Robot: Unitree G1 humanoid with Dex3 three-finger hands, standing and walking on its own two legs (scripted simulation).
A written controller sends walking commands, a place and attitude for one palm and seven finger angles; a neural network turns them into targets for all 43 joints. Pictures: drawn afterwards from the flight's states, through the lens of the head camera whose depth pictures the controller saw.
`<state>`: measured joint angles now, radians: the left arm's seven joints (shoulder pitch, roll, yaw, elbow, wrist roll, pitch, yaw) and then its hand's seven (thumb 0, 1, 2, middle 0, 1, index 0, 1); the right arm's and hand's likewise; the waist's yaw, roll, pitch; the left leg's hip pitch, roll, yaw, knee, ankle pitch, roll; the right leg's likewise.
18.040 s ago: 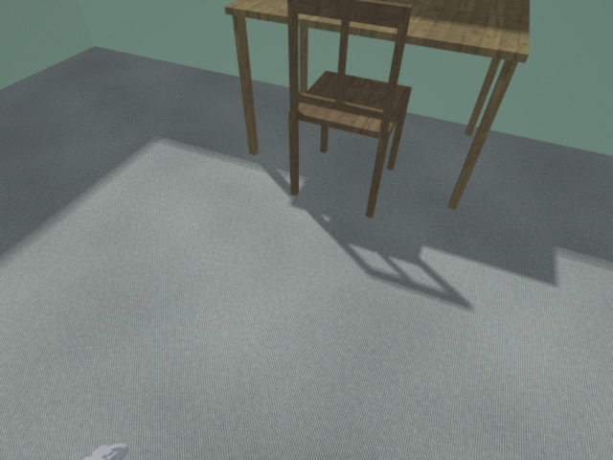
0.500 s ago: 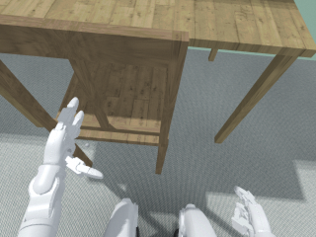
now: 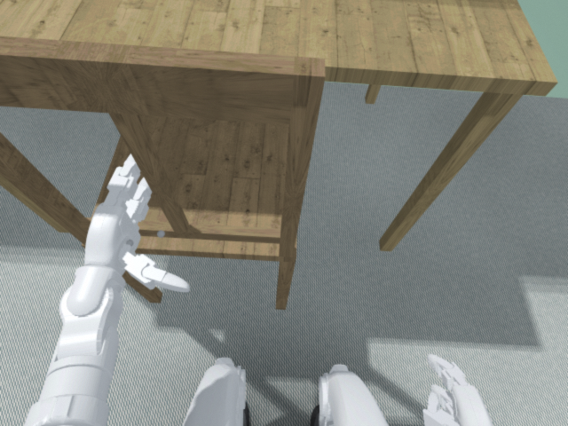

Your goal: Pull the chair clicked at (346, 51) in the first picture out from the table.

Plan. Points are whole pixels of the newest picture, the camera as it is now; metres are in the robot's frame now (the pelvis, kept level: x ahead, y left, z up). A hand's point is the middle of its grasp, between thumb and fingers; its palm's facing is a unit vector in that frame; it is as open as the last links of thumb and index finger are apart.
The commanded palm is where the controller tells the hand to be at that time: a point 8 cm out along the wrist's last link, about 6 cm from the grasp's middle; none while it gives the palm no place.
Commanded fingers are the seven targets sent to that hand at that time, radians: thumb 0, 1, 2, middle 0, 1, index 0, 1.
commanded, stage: push the fingers through the gap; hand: left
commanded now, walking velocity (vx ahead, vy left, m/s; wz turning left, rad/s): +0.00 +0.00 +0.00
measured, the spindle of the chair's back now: (159, 182) +0.44 +0.19 +0.03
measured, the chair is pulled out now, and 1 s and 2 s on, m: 0.00 0.00 0.00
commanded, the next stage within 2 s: hook a spindle and tug to test in 0.86 s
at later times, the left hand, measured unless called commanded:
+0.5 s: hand (161, 200) +0.42 +0.18 +0.02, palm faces -0.05 -1.00 -0.04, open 16.9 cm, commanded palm +0.39 +0.23 +0.02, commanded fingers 0.00 -0.50 0.30 -0.06 -0.08 -0.06 -0.08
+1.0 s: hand (167, 205) +0.41 +0.17 +0.02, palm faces -0.06 -1.00 -0.03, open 16.9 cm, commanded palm +0.39 +0.22 +0.02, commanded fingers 0.00 -0.50 0.30 -0.11 -0.24 -0.11 -0.24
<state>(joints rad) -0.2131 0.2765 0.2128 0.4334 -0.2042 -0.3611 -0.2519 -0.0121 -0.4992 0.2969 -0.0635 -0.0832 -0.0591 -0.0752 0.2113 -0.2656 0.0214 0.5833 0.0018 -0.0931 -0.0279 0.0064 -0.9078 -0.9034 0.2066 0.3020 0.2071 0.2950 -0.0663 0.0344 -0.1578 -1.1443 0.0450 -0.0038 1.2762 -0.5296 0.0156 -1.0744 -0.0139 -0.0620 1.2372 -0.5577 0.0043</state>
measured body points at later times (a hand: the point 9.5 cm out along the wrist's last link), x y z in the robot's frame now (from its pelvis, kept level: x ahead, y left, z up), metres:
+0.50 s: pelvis -0.01 +0.00 -0.01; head +0.13 +0.02 +0.42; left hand +0.42 +0.24 +0.02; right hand +0.11 -0.26 -0.12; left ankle +0.04 +0.11 -0.62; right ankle +0.01 -0.13 -0.62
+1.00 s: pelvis +0.00 +0.00 +0.00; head +0.13 +0.02 +0.43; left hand +0.41 +0.23 +0.02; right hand +0.11 -0.26 -0.12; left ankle +0.04 +0.11 -0.62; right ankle +0.01 -0.13 -0.62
